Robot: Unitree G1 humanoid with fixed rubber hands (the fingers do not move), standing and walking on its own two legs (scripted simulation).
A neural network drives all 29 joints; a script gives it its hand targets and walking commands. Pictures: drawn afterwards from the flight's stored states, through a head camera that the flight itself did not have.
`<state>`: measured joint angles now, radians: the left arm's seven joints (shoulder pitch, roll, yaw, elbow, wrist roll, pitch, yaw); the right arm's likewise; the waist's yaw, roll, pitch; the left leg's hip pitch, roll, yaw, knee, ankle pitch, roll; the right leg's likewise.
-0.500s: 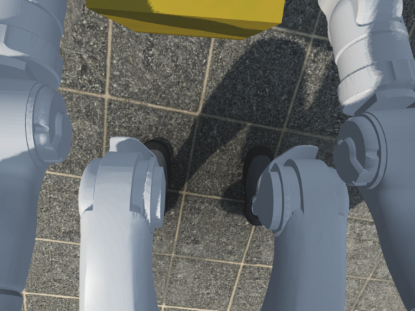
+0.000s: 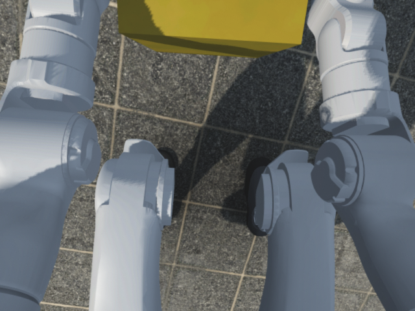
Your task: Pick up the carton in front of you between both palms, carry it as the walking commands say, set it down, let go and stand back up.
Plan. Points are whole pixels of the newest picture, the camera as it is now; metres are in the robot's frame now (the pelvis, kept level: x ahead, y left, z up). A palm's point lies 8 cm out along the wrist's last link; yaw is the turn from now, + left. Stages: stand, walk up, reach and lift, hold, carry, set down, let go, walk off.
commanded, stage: reach and lift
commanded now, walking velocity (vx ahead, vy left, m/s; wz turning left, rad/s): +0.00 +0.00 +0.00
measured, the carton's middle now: out of the picture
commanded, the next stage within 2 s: none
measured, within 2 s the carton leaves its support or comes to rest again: neither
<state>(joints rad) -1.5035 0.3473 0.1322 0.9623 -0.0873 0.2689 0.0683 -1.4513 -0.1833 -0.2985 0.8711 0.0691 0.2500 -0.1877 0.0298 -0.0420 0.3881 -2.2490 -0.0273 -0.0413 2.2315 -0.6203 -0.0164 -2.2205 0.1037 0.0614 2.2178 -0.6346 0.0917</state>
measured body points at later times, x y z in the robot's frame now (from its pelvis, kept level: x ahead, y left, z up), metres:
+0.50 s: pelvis -0.02 -0.01 +0.11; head +0.27 +0.03 +0.45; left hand +0.51 +0.19 +0.03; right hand +0.52 -0.11 +0.04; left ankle +0.10 +0.13 -0.33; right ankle +0.10 -0.14 -0.33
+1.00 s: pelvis +0.02 -0.01 +0.24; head +0.21 +0.02 +0.64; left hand +0.46 +0.18 +0.19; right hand +0.48 -0.12 +0.19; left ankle +0.10 +0.13 -0.33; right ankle +0.10 -0.14 -0.33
